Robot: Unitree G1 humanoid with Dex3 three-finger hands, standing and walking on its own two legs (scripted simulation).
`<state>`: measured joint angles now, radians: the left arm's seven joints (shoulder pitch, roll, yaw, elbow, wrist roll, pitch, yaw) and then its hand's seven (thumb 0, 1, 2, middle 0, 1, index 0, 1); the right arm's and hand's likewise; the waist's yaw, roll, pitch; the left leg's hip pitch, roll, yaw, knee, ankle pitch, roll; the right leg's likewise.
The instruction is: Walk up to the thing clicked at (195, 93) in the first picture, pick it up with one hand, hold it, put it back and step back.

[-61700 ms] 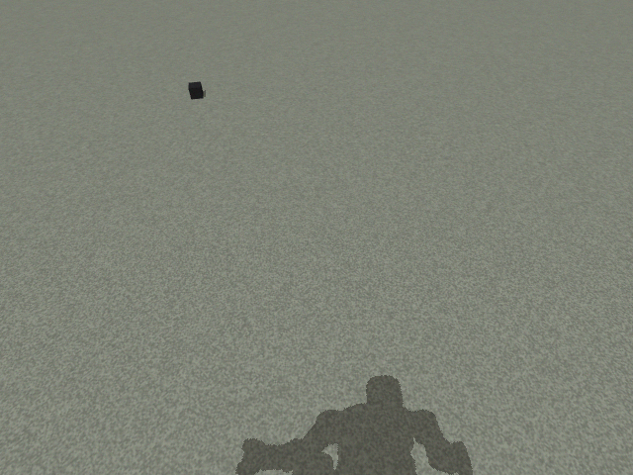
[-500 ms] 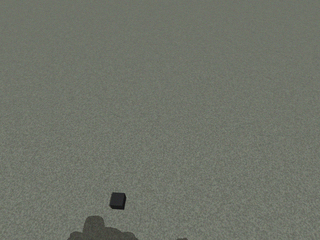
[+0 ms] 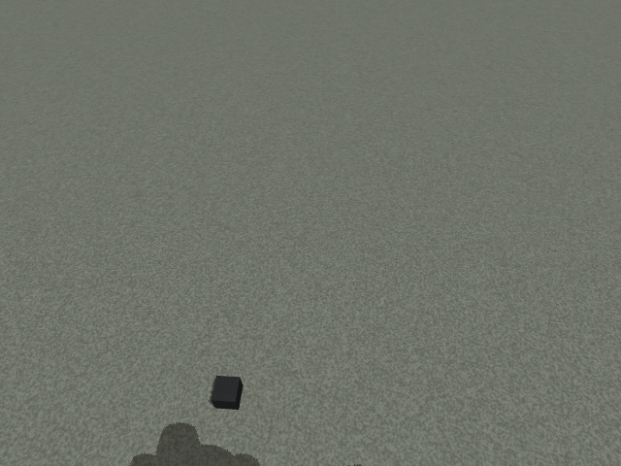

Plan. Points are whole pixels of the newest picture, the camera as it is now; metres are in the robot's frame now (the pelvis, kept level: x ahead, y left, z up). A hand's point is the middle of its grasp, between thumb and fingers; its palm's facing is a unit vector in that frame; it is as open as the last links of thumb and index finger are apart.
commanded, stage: rise first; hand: left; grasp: from above
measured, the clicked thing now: (227, 392) +0.47 +0.27 -0.75
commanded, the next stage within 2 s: none
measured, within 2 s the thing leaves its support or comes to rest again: neither
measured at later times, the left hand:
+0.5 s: hand out of the picture +0.13 +0.26 -0.19, palm faces -0.07 -0.92 -0.39, open 13.1 cm
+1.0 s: hand out of the picture +0.12 +0.27 -0.24, palm faces -0.19 -0.86 -0.48, open 14.2 cm
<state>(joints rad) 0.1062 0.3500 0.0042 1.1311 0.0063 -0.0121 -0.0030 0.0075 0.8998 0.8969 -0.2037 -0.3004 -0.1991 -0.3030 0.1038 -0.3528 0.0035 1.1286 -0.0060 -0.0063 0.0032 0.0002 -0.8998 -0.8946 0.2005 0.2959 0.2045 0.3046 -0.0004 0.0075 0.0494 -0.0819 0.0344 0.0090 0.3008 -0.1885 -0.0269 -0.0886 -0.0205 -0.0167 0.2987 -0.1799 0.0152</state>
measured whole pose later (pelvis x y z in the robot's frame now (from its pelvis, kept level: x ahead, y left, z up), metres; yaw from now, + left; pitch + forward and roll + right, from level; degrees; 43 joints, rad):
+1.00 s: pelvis -0.02 +0.01 -0.11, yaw +0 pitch +19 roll -2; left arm 0.25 0.34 0.12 0.42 0.26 0.24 0.00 0.00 -0.56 0.98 -0.09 -1.06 -0.08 -1.06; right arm 0.19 -0.23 -0.02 0.54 0.00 -0.17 -0.04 0.01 -0.91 -0.90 0.20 0.30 0.20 0.30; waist -0.03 0.01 -0.13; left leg -0.98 0.03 -0.04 1.20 -0.57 -0.01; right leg -0.95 -0.03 -0.03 1.15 -0.54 0.03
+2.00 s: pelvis -0.11 +0.02 -0.41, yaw -5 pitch +33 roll -9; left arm -0.83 0.82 0.15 1.24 1.18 -0.38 0.17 0.00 -0.44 0.96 -0.05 -0.99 -0.07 -0.98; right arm 0.15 -0.28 0.01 0.73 -0.09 -0.01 0.10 0.00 -0.84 -0.88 0.20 0.30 0.20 0.30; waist -0.16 0.00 -0.06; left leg -2.21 0.00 -0.12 2.29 -0.67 0.00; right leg -2.13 -0.02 -0.04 2.18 -0.64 0.04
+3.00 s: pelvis -0.10 +0.02 -0.46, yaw -8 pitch +34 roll -11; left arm -1.03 0.99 0.15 1.45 1.35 -0.42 0.30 0.00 -0.51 0.97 -0.07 -0.98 -0.08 -0.97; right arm 0.13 -0.28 0.12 0.69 -0.18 0.06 0.14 -0.01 -0.91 -0.89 0.20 0.30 0.20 0.30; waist -0.26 -0.04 0.02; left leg -2.34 0.00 -0.17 2.45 -0.72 0.00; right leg -2.25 0.00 -0.07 2.32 -0.67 0.06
